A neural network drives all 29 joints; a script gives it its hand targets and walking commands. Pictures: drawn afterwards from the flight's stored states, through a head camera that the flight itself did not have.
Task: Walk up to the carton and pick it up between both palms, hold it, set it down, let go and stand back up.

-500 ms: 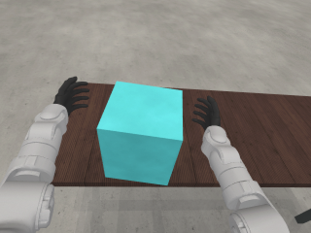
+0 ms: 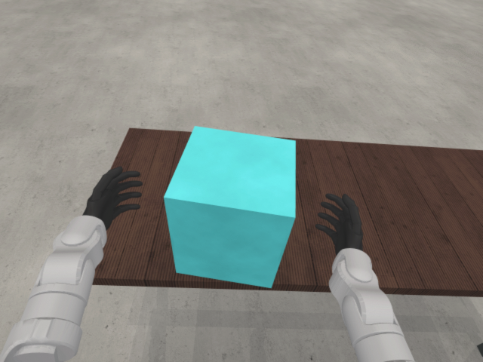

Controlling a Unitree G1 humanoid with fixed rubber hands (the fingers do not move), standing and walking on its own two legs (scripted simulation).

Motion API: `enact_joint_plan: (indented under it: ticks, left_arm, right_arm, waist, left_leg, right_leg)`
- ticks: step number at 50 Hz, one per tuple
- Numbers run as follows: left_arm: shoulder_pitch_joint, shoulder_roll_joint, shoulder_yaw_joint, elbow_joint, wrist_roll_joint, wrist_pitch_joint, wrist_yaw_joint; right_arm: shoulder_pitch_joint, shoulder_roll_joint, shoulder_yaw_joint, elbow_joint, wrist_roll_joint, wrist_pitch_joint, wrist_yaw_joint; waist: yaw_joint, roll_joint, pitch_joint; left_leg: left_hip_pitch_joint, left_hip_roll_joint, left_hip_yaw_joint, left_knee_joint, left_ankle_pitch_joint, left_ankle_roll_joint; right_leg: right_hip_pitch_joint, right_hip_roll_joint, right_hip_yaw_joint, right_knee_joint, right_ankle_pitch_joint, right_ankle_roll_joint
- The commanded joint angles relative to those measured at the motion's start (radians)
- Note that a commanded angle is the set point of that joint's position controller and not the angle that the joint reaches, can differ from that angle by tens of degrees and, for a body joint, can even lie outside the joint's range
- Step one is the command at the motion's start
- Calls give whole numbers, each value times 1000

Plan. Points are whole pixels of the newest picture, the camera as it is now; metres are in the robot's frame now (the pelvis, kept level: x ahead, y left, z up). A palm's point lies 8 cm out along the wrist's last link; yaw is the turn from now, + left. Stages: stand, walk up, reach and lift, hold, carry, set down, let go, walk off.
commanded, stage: set down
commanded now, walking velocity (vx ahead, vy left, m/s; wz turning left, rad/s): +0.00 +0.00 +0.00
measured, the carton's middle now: (233, 208) +0.44 +0.01 -0.01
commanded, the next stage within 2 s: none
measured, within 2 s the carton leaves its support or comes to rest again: neither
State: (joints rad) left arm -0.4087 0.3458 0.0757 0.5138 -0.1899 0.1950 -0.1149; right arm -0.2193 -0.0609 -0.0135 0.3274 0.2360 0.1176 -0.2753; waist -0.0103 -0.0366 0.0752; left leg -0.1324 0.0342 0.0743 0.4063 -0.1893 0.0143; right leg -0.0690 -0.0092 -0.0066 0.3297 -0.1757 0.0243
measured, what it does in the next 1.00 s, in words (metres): stands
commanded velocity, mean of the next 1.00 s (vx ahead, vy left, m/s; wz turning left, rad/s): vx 0.00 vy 0.00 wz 0.00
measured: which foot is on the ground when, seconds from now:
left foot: down 0.00-1.00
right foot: down 0.00-1.00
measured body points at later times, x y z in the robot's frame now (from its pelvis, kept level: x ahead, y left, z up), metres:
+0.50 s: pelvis +0.02 -0.01 +0.00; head +0.03 +0.01 +0.45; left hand +0.28 +0.24 +0.02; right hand +0.26 -0.18 +0.02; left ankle +0.03 +0.11 -0.75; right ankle +0.01 -0.14 -0.75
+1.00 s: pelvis +0.02 +0.00 +0.00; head +0.03 +0.02 +0.44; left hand +0.22 +0.25 -0.02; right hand +0.22 -0.18 -0.02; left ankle +0.03 +0.11 -0.75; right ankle +0.01 -0.14 -0.75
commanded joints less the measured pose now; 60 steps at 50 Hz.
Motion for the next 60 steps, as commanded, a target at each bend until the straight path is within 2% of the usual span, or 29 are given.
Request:
enact_joint_plan:
  ticks: [1, 13, 21, 33, 42, 45, 48, 60]
  left_arm:
    - [-215, 135, 38, -195, -6, -48, -3]
    - [81, 128, 28, -319, -31, -166, -20]
    - [276, 135, 15, -376, -42, -253, -30]
    - [495, 146, -2, -388, -30, -370, -56]
    - [574, 148, -16, -353, -22, -443, -71]
    - [564, 145, -30, -339, -28, -447, -64]
    - [547, 141, -50, -322, -39, -431, -45]
    - [563, 97, -56, -228, 4, -361, -6]
  right_arm:
    - [-166, -58, -8, -198, -13, -46, 5]
    - [141, -18, 30, -320, -59, -137, 13]
    - [312, 9, 54, -351, -89, -218, 20]
    - [471, 39, 74, -232, -106, -423, 24]
    - [514, 47, 68, -109, -108, -558, 38]
    - [487, 32, 48, -84, -117, -563, 50]
    - [450, 10, 25, -68, -127, -530, 69]
    - [442, -40, 15, 3, -131, -418, 124]
  waist:
    - [4, 98, -260]
    - [24, 107, -187]
    - [37, 105, -146]
    - [52, 109, -94]
    - [60, 121, -63]
    - [57, 130, -55]
    - [53, 135, -56]
    - [53, 120, -30]
  left_leg:
    - [149, -18, -9, -49, 163, -42]
    - [153, -7, -20, -41, 201, -53]
    - [152, -3, -36, -25, 234, -55]
    - [177, -8, -57, 19, 294, -68]
    - [179, -13, -60, 40, 275, -75]
    - [155, -7, -56, 28, 229, -70]
    - [117, 3, -54, -3, 169, -62]
    - [135, -4, -43, -46, 207, -62]
  right_leg:
    - [-16, 35, -13, -52, 73, -34]
    - [-23, 13, 17, -63, 75, -50]
    - [-27, 2, 29, -57, 96, -51]
    - [-59, -2, 34, -41, 155, -45]
    - [-112, 6, 30, -43, 85, -55]
    - [-114, 14, 28, -42, 11, -72]
    - [-85, 19, 25, -37, -46, -86]
    - [-53, 18, 23, -62, -18, -86]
